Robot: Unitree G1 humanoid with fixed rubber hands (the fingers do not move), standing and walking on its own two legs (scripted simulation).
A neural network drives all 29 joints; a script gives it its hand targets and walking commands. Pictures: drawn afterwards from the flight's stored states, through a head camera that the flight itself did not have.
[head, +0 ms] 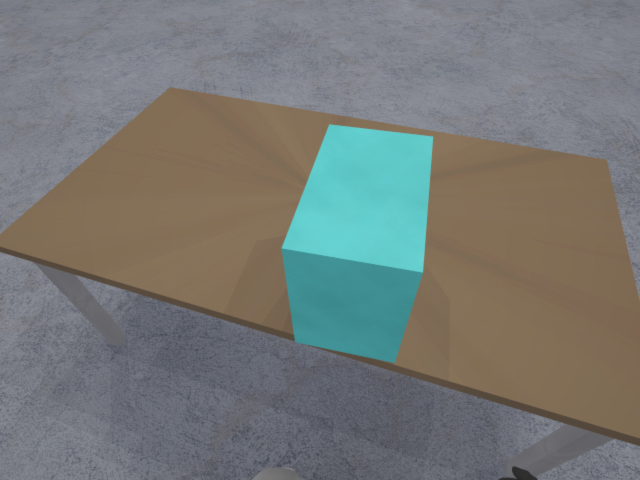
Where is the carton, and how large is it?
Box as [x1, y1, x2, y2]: [282, 124, 432, 362]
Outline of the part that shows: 329,124 282,246 282,254 294,338 296,342 394,362 422,273 432,136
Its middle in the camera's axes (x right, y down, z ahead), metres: +0.07 +0.00 +0.70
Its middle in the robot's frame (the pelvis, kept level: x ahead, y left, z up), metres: +0.52 -0.05 -0.06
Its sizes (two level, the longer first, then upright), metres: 0.301 0.186 0.275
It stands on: a table, 0.55 m high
